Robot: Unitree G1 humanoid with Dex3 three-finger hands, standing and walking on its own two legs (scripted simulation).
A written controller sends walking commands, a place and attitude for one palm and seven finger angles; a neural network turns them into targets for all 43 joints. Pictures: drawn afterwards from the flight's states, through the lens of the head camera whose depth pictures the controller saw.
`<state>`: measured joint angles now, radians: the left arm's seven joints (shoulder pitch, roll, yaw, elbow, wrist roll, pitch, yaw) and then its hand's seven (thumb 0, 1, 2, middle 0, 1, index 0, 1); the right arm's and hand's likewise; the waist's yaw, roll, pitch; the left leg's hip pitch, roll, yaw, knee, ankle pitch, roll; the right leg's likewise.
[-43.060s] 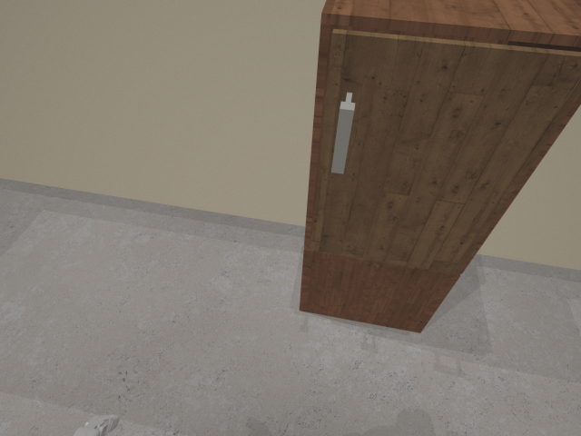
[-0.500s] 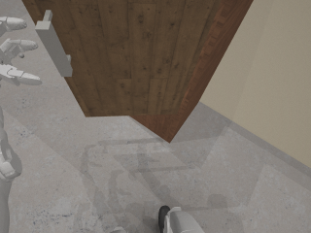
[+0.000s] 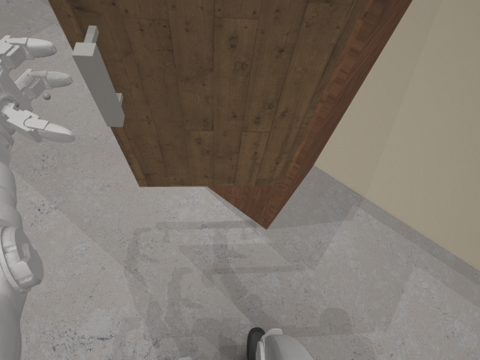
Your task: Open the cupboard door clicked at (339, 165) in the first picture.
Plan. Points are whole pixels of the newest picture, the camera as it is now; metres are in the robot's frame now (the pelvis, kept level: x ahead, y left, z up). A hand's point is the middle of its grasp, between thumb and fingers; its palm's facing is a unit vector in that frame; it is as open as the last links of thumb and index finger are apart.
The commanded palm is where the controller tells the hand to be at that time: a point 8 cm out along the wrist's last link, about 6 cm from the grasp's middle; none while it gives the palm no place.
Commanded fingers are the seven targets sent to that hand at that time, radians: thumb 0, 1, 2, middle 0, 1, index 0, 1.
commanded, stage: move the hooked fingers beside the handle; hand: left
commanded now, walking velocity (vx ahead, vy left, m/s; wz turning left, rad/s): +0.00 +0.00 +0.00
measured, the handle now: (105, 79) +0.53 +0.19 +0.11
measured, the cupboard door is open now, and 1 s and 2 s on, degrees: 40 40 40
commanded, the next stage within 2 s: slide the fingers in behind the handle in 0.28 s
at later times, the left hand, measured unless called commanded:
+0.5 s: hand (51, 97) +0.49 +0.25 +0.12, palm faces -0.03 -1.00 -0.01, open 14.0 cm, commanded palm +0.46 +0.29 +0.11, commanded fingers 0.00 -0.50 0.30 -0.30 -1.20 -0.30 -1.20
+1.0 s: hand (87, 101) +0.48 +0.20 +0.12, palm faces -0.03 -1.00 -0.02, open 14.0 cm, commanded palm +0.45 +0.25 +0.11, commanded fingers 0.00 -0.50 0.30 -0.30 -1.20 -0.30 -1.20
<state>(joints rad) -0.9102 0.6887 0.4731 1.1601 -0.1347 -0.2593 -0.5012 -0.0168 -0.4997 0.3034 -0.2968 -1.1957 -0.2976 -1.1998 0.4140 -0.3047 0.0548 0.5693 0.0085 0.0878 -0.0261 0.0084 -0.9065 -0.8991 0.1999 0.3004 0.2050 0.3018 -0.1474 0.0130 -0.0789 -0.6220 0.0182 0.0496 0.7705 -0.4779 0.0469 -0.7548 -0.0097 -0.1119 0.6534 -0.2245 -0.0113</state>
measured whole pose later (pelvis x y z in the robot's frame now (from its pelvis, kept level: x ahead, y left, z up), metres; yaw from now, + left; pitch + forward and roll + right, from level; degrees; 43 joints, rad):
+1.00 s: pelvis -0.01 -0.01 +0.00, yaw +0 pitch +17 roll -2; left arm -0.90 0.55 0.42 1.15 -0.12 -0.29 -0.36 -0.02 -0.50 0.30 -0.30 -1.20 -0.30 -1.20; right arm 0.41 -0.29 0.06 0.57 0.01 0.06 -0.01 0.01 -0.91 -0.90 0.20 0.30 0.20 0.30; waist -0.14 0.02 -0.08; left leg -0.60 0.01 0.06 0.77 -0.46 0.04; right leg -0.75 -0.01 -0.09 0.68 -0.22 -0.02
